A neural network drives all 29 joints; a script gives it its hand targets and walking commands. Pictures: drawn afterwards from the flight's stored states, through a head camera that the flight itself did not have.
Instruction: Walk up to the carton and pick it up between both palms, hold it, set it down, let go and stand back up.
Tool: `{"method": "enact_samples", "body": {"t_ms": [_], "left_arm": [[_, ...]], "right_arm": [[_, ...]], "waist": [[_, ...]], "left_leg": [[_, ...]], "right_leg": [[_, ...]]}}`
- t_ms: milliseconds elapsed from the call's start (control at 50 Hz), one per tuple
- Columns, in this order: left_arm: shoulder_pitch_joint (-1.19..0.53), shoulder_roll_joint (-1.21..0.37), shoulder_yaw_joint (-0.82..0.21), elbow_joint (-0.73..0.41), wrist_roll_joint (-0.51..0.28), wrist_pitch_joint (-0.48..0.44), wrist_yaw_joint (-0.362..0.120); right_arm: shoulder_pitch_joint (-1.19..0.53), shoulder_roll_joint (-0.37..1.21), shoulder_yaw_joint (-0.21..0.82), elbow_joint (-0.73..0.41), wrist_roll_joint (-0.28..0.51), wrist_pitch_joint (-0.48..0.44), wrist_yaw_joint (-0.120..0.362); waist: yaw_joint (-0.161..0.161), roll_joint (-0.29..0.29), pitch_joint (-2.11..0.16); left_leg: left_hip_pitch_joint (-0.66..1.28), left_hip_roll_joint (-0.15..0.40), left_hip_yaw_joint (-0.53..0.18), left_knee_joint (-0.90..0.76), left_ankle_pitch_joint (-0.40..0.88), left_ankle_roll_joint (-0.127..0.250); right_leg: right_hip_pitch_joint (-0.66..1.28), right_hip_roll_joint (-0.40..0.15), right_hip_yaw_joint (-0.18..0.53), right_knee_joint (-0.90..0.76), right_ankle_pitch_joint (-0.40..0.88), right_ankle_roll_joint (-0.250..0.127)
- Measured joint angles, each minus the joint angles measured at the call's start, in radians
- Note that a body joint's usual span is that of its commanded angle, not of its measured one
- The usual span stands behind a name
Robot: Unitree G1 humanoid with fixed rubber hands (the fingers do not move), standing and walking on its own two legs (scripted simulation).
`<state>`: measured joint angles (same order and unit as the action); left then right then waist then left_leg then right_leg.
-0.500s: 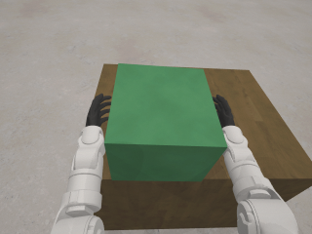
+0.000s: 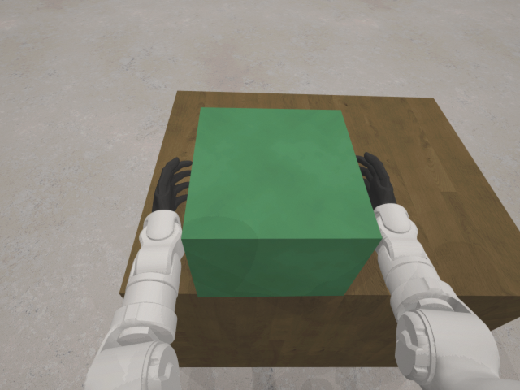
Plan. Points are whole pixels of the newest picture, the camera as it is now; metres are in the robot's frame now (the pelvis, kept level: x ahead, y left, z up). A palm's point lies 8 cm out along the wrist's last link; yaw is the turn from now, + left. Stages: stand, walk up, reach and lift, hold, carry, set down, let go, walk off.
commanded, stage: set down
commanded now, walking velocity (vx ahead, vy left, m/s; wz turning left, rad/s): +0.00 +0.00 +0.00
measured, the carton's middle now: (271, 200) +0.42 +0.02 +0.03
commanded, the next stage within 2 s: none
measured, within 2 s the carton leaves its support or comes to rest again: neither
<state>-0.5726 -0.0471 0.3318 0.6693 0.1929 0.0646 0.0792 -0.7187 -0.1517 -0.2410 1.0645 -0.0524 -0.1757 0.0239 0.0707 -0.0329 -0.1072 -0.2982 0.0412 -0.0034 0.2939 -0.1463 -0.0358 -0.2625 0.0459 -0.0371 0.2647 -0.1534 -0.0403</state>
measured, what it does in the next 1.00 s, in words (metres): stands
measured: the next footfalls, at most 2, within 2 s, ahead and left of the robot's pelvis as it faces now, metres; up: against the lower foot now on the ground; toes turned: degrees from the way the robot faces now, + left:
none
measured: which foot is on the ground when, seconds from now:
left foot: down 0.00-1.00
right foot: down 0.00-1.00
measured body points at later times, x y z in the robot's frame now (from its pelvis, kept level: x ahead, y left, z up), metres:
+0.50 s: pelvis +0.00 +0.00 +0.00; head +0.07 +0.01 +0.44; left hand +0.39 +0.19 +0.02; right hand +0.45 -0.15 +0.04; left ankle -0.01 +0.14 -0.75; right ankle -0.02 -0.09 -0.75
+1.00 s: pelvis -0.01 +0.00 -0.01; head +0.07 -0.01 +0.43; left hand +0.39 +0.19 +0.02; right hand +0.45 -0.16 +0.03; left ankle -0.01 +0.14 -0.75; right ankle -0.02 -0.09 -0.75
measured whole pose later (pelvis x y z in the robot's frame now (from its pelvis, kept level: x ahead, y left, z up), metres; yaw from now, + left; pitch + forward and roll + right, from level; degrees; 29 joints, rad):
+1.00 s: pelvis -0.01 +0.00 -0.01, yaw -3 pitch +21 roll +0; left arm -0.67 -0.07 0.42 0.92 0.20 -0.18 0.13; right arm -0.87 -0.21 -0.36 1.28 -0.19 -0.33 0.08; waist 0.14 -0.02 -0.21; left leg -0.57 0.06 0.04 0.31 -0.11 -0.03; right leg -0.56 0.06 0.00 0.30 -0.11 -0.05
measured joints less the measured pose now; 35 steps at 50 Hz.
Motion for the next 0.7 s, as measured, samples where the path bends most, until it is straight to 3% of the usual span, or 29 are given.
{"method": "enact_samples", "body": {"t_ms": [700], "left_arm": [[-0.051,-0.014,0.032,0.197,-0.030,-0.190,0.057]], "right_arm": [[-0.103,-0.050,-0.045,0.175,-0.067,-0.115,0.042]], "waist": [[0.047,0.019,-0.100]], "left_leg": [[-0.230,0.009,0.028,0.022,0.019,0.004]], "right_leg": [[-0.240,0.007,0.026,0.020,0.030,0.000]]}}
